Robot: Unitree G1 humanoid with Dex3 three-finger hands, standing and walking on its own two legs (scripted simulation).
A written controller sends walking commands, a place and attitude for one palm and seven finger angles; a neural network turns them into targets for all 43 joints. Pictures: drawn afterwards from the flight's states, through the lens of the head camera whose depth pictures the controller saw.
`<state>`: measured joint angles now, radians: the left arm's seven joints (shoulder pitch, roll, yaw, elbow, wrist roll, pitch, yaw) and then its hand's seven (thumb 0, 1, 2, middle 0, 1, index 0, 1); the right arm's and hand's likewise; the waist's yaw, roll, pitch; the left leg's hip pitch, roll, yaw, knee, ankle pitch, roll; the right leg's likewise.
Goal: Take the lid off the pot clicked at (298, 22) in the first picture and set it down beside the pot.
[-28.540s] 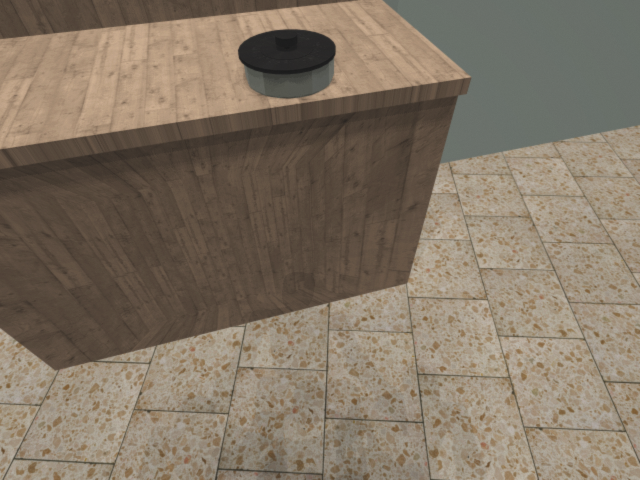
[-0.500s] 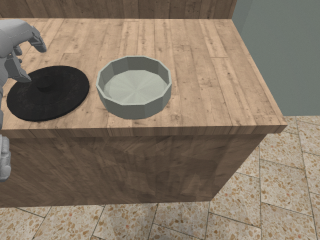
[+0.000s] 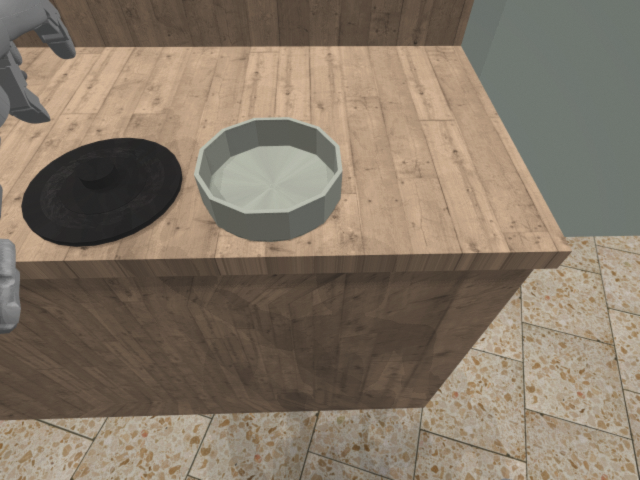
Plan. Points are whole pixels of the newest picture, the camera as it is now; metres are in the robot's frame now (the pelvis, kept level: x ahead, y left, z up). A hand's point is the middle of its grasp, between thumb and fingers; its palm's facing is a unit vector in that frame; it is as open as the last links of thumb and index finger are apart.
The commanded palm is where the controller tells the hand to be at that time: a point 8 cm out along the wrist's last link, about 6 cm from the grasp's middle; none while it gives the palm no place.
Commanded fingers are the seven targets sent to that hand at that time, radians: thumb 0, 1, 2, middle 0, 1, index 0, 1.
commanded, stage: raise the empty hand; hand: left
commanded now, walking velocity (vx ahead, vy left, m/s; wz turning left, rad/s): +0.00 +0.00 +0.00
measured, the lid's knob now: (98, 173) +0.49 +0.30 +0.11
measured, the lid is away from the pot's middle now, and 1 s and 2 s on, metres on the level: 0.23 0.23 0.23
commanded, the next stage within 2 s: draw the hand back to the body in 0.14 s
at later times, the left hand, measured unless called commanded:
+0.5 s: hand (14, 86) +0.45 +0.30 +0.26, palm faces -0.17 -0.04 -0.99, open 11.0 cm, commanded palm +0.42 +0.30 +0.33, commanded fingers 0.00 -0.18 0.99 -0.55 -0.46 -0.55 -0.46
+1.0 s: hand (48, 56) +0.41 +0.22 +0.31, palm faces +0.39 -0.89 -0.25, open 10.8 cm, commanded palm +0.35 +0.27 +0.32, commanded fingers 0.00 0.07 0.97 -0.47 -0.43 -0.47 -0.43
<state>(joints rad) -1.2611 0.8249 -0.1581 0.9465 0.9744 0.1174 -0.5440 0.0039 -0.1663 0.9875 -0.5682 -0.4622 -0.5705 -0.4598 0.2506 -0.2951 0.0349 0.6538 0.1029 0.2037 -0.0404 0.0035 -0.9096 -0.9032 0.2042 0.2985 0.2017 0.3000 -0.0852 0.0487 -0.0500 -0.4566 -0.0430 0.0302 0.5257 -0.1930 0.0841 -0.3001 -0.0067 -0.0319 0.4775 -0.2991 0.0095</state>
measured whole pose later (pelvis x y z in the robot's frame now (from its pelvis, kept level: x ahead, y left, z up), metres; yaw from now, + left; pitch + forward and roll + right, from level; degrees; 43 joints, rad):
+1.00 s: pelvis +0.01 -0.03 +0.01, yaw -2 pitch -1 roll -1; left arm -0.64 0.57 0.33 0.28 -0.03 -0.04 0.02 0.00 -0.13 0.98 -0.55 -0.46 -0.55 -0.45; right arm 0.18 -0.23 0.09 0.60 0.05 0.03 -0.05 0.01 -0.91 -0.90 0.21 0.30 0.20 0.30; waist 0.01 0.02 0.02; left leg -0.23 0.00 0.05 0.43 -0.20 0.03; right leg -0.08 0.04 0.01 0.37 -0.27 -0.02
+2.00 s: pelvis +0.01 -0.06 +0.01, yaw -2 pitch -5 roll +0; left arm 0.02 0.42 0.47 -0.38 -0.15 -0.10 0.08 0.01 0.88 0.90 -0.21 -0.30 -0.21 -0.30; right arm 0.14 -0.24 0.03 0.68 0.02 -0.05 -0.05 0.01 -0.91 -0.90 0.20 0.30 0.20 0.30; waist 0.06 0.07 0.02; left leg -0.12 0.02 0.04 0.38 -0.18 0.00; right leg 0.03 0.06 0.00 0.32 -0.26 -0.06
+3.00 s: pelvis -0.03 +0.01 +0.00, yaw -4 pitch +0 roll -2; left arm 0.44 0.53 0.57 -0.82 -0.09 -0.19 0.09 0.02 0.89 0.90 -0.21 -0.30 -0.21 -0.30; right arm 0.20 -0.22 -0.02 0.53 0.03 -0.02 -0.03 0.01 -0.91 -0.90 0.20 0.30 0.20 0.30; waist -0.01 -0.01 0.05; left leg -0.35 -0.01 0.10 0.50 -0.16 0.09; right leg -0.22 0.02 0.03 0.47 -0.24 0.02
